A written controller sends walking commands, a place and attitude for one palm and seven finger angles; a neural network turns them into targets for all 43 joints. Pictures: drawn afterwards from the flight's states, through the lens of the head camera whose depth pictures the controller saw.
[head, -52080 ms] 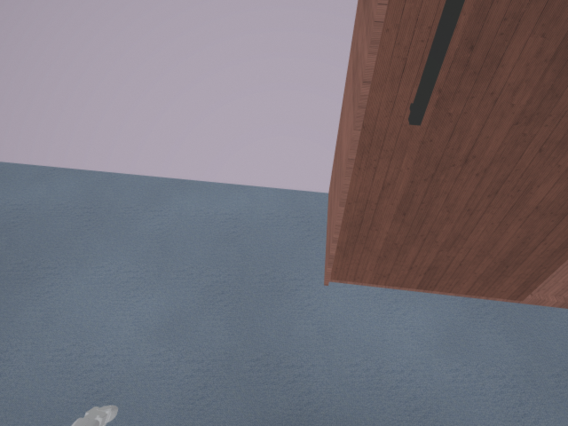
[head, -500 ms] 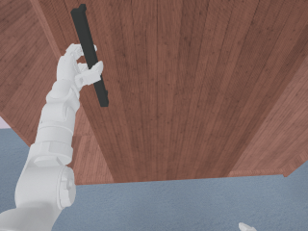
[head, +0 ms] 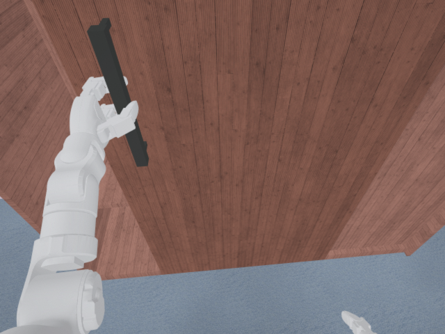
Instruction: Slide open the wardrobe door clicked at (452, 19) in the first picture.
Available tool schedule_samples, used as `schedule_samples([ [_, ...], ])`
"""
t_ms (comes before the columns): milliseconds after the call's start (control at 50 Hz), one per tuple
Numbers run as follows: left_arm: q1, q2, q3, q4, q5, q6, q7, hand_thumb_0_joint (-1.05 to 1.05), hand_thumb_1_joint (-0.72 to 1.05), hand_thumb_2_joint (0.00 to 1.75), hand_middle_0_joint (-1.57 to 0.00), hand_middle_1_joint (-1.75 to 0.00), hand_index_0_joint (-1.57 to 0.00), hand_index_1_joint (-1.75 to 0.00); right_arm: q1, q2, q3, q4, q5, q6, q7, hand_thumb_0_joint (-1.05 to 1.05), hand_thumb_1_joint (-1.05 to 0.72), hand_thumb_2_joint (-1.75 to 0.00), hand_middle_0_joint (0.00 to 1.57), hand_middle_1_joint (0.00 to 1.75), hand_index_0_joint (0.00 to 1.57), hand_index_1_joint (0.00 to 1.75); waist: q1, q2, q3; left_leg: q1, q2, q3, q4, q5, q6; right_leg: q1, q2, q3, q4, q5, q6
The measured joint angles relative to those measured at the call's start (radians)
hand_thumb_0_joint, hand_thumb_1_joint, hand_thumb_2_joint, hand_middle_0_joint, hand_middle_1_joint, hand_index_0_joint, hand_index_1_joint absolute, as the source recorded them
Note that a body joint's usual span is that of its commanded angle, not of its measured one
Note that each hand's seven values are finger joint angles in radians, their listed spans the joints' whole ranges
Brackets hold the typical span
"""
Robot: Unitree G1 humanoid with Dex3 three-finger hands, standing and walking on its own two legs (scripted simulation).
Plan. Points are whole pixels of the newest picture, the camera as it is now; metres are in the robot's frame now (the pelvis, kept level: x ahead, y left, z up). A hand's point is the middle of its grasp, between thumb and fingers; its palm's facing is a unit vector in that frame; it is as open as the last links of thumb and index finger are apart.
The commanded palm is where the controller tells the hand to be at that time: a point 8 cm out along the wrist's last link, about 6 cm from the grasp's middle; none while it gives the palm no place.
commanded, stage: tug the door sideways, standing still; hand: left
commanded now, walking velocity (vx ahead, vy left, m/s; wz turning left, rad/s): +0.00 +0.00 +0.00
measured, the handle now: (126, 102) +0.49 +0.19 +0.19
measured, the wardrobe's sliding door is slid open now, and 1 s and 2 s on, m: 0.30 0.30 0.35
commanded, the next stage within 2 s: step sideways, sliding the door along in 0.56 s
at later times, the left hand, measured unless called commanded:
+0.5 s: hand (130, 115) +0.43 +0.17 +0.20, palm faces +0.18 -0.98 -0.03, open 6.9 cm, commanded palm +0.40 +0.17 +0.20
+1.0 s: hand (137, 114) +0.44 +0.16 +0.19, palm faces +0.28 -0.95 -0.13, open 6.3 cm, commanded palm +0.41 +0.16 +0.20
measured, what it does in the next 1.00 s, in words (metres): lifts its right foot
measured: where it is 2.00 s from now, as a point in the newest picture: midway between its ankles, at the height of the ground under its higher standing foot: outside the picture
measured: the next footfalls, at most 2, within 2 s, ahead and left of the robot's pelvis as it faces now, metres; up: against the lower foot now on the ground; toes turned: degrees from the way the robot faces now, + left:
right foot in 1.02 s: +0.05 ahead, -0.14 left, +0.00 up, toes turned -2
right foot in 1.62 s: +0.25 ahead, -0.31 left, +0.00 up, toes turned +5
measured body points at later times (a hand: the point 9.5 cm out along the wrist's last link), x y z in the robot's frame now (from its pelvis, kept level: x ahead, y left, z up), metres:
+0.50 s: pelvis -0.02 +0.00 +0.00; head +0.00 -0.01 +0.45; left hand +0.41 +0.22 +0.21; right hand +0.12 -0.23 -0.13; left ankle -0.04 +0.11 -0.74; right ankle -0.06 -0.11 -0.74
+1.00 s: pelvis -0.02 -0.04 -0.02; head +0.00 -0.06 +0.43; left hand +0.42 +0.21 +0.20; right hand +0.05 -0.28 -0.16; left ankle -0.04 +0.11 -0.74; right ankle +0.00 -0.13 -0.74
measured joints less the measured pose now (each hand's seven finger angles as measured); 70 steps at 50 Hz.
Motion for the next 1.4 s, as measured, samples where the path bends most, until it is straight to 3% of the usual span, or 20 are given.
schedule_samples([
  [80, 0.017, -0.005, -0.008, -0.039, -0.002, 0.023, -0.007, 0.0, 0.64, 0.72, -0.18, -1.28, -0.17, -1.27, -0.009, 0.0, 0.003, 0.0, -0.001, 0.0, -0.004, 0.01, -0.91, -0.9, 0.2, 0.3, 0.2, 0.3, 0.009, -0.003, -0.004, 0.011, -0.001, -0.004, -0.004, -0.012, -0.001, 0.013, 0.0, -0.005, -0.007, -0.01, -0.001],
  [160, -0.044, -0.015, -0.043, -0.004, 0.0, 0.038, -0.016, 0.01, 0.6, 0.75, -0.21, -1.29, -0.21, -1.29, -0.021, -0.001, 0.002, 0.023, -0.003, -0.001, -0.016, 0.01, -0.91, -0.9, 0.2, 0.3, 0.2, 0.3, 0.029, -0.012, 0.003, -0.004, -0.006, -0.031, 0.014, -0.029, -0.004, 0.013, -0.005, -0.031, -0.001, -0.03, -0.001],
  [320, -0.165, -0.045, -0.1, 0.122, 0.02, 0.043, 0.04, 0.01, 0.58, 0.8, -0.23, -1.31, -0.27, -1.34, -0.039, -0.001, -0.006, 0.052, -0.013, -0.009, -0.019, 0.01, -0.91, -0.9, 0.2, 0.3, 0.2, 0.3, 0.044, 0.007, 0.006, -0.046, -0.018, -0.071, 0.026, -0.008, -0.002, -0.019, -0.014, -0.068, 0.02, -0.014, 0.002],
  [680, -0.353, -0.062, -0.185, 0.396, 0.008, -0.099, 0.124, 0.0, 0.66, 0.82, -0.15, -1.33, -0.18, -1.35, 0.027, 0.018, 0.008, 0.141, -0.018, -0.078, -0.006, 0.01, -0.91, -0.9, 0.2, 0.3, 0.2, 0.3, 0.041, -0.006, 0.033, -0.117, -0.039, -0.089, 0.076, 0.011, 0.007, -0.076, -0.034, -0.087, 0.063, -0.018, 0.009],
  [720, -0.351, -0.035, -0.173, 0.43, 0.043, -0.153, 0.092, 0.0, 0.65, 0.82, -0.18, -1.34, -0.2, -1.36, 0.02, 0.011, 0.016, 0.145, -0.022, -0.077, -0.01, 0.01, -0.91, -0.9, 0.2, 0.3, 0.2, 0.3, 0.036, -0.005, 0.029, -0.13, -0.033, -0.073, 0.09, 0.005, 0.011, -0.098, -0.031, -0.07, 0.082, -0.02, 0.013],
  [760, -0.34, 0.002, -0.181, 0.457, 0.065, -0.216, 0.086, 0.0, 0.66, 0.82, -0.23, -1.35, -0.24, -1.36, 0.014, 0.008, 0.014, 0.136, -0.025, -0.076, -0.019, 0.01, -0.91, -0.9, 0.2, 0.3, 0.2, 0.3, 0.025, -0.006, 0.031, -0.136, -0.029, -0.048, 0.111, -0.009, 0.014, -0.124, -0.03, -0.046, 0.126, -0.035, 0.016],
  [800, -0.323, 0.03, -0.176, 0.467, 0.058, -0.257, 0.101, 0.0, 0.68, 0.83, -0.28, -1.36, -0.26, -1.37, 0.015, 0.008, 0.006, 0.123, -0.026, -0.079, -0.034, 0.01, -0.91, -0.9, 0.2, 0.3, 0.2, 0.3, 0.017, -0.006, 0.041, -0.132, -0.026, -0.025, 0.134, -0.027, 0.016, -0.159, -0.028, -0.029, 0.226, -0.082, 0.016],
  [860, -0.296, 0.055, -0.155, 0.473, 0.044, -0.288, 0.116, -0.01, 0.68, 0.83, -0.35, -1.37, -0.25, -1.38, 0.022, 0.013, 0.0, 0.119, -0.025, -0.068, -0.05, 0.01, -0.91, -0.9, 0.2, 0.3, 0.2, 0.3, 0.007, 0.007, 0.061, -0.106, -0.012, -0.016, 0.138, -0.038, 0.012, -0.221, -0.005, -0.015, 0.439, -0.19, 0.008],
  [900, -0.29, 0.063, -0.146, 0.479, 0.04, -0.296, 0.12, -0.01, 0.69, 0.84, -0.38, -1.38, -0.24, -1.38, 0.028, 0.017, 0.005, 0.128, -0.023, -0.051, -0.054, 0.01, -0.91, -0.9, 0.2, 0.3, 0.2, 0.3, 0.009, 0.014, 0.079, -0.083, 0.003, -0.024, 0.132, -0.038, 0.003, -0.242, 0.003, -0.02, 0.493, -0.213, 0.006],
  [980, -0.298, 0.077, -0.147, 0.481, 0.031, -0.305, 0.132, -0.01, 0.7, 0.84, -0.4, -1.38, -0.23, -1.39, 0.046, 0.024, 0.02, 0.135, -0.012, -0.023, -0.057, 0.01, -0.91, -0.9, 0.2, 0.3, 0.2, 0.3, 0.036, 0.015, 0.114, -0.058, 0.04, -0.043, 0.168, -0.068, -0.033, -0.203, -0.01, -0.057, 0.341, -0.164, 0.002],
  [1020, -0.304, 0.086, -0.155, 0.467, 0.025, -0.304, 0.142, -0.01, 0.71, 0.85, -0.41, -1.39, -0.21, -1.39, 0.054, 0.023, 0.025, 0.13, -0.002, -0.021, -0.058, 0.01, -0.91, -0.9, 0.2, 0.3, 0.2, 0.3, 0.053, 0.011, 0.128, -0.069, 0.055, -0.055, 0.231, -0.109, -0.052, -0.162, -0.015, -0.075, 0.239, -0.078, -0.007],
  [1060, -0.295, 0.08, -0.149, 0.433, 0.024, -0.301, 0.157, -0.01, 0.73, 0.85, -0.42, -1.39, -0.18, -1.38, 0.043, 0.011, 0.019, 0.141, 0.005, -0.021, -0.06, 0.01, -0.91, -0.9, 0.2, 0.3, 0.2, 0.3, 0.046, 0.035, 0.146, -0.102, 0.075, -0.082, 0.337, -0.169, -0.029, -0.149, 0.003, -0.116, 0.252, -0.032, -0.036],
  [1100, -0.289, 0.058, -0.154, 0.397, 0.032, -0.3, 0.163, -0.01, 0.72, 0.85, -0.43, -1.39, -0.17, -1.37, 0.031, 0.003, 0.004, 0.159, 0.007, -0.028, -0.065, 0.01, -0.91, -0.9, 0.2, 0.3, 0.2, 0.3, 0.051, 0.03, 0.159, -0.161, 0.046, -0.091, 0.507, -0.245, -0.015, -0.129, -0.005, -0.144, 0.246, -0.057, -0.055],
  [1140, -0.277, 0.035, -0.169, 0.347, 0.034, -0.305, 0.164, -0.01, 0.72, 0.85, -0.43, -1.39, -0.17, -1.37, 0.016, -0.01, -0.007, 0.167, 0.006, -0.044, -0.067, 0.01, -0.91, -0.9, 0.2, 0.3, 0.2, 0.3, 0.075, 0.011, 0.179, -0.197, 0.019, -0.07, 0.61, -0.255, -0.012, -0.098, -0.018, -0.152, 0.211, -0.06, -0.062],
  [1200, -0.258, 0.0, -0.19, 0.252, 0.039, -0.32, 0.172, 0.0, 0.72, 0.85, -0.44, -1.39, -0.19, -1.37, -0.009, -0.027, -0.016, 0.143, -0.005, -0.061, -0.061, 0.01, -0.91, -0.9, 0.2, 0.3, 0.2, 0.3, 0.103, -0.025, 0.211, -0.179, 0.013, 0.002, 0.467, -0.18, -0.012, -0.071, -0.041, -0.166, 0.176, -0.055, -0.059],
  [1240, -0.245, -0.018, -0.202, 0.174, 0.037, -0.326, 0.18, 0.0, 0.72, 0.86, -0.44, -1.39, -0.19, -1.36, -0.032, -0.042, -0.023, 0.112, -0.011, -0.066, -0.054, 0.01, -0.91, -0.9, 0.2, 0.3, 0.2, 0.3, 0.112, -0.035, 0.222, -0.121, 0.03, 0.044, 0.242, 0.018, -0.008, -0.092, -0.045, -0.18, 0.225, -0.081, -0.054],
  [1280, -0.238, -0.019, -0.208, 0.092, 0.029, -0.323, 0.18, 0.0, 0.72, 0.85, -0.44, -1.4, -0.19, -1.34, -0.076, -0.048, -0.046, 0.083, -0.012, -0.07, -0.04, 0.01, -0.91, -0.9, 0.19, 0.3, 0.2, 0.3, 0.117, -0.031, 0.247, -0.105, 0.043, 0.036, 0.211, -0.023, -0.013, -0.182, -0.03, -0.121, 0.436, -0.143, -0.02],
  [1320, -0.232, -0.015, -0.21, 0.036, 0.036, -0.32, 0.17, -0.01, 0.73, 0.85, -0.45, -1.4, -0.18, -1.31, -0.136, -0.037, -0.063, 0.073, -0.005, -0.066, -0.014, 0.01, -0.91, -0.9, 0.19, 0.3, 0.2, 0.3, 0.14, -0.028, 0.292, -0.091, 0.058, 0.03, 0.236, -0.076, -0.026, -0.26, -0.018, -0.04, 0.652, -0.199, -0.011],
  [1360, -0.211, -0.016, -0.205, -0.021, 0.04, -0.31, 0.165, -0.01, 0.73, 0.84, -0.45, -1.4, -0.17, -1.29, -0.182, -0.02, -0.064, 0.059, -0.003, -0.066, 0.006, 0.01, -0.91, -0.9, 0.19, 0.3, 0.2, 0.3, 0.16, -0.009, 0.315, -0.071, 0.091, 0.015, 0.226, -0.084, -0.044, -0.316, -0.029, -0.011, 0.735, -0.214, 0.004],
  [1400, -0.192, -0.016, -0.199, -0.073, 0.047, -0.297, 0.154, -0.01, 0.73, 0.85, -0.45, -1.4, -0.16, -1.28, -0.212, 0.006, -0.06, 0.036, -0.001, -0.068, 0.024, 0.01, -0.91, -0.9, 0.19, 0.3, 0.2, 0.3, 0.18, 0.005, 0.331, -0.05, 0.127, -0.002, 0.201, -0.076, -0.067, -0.353, -0.055, -0.003, 0.723, -0.184, 0.019],
])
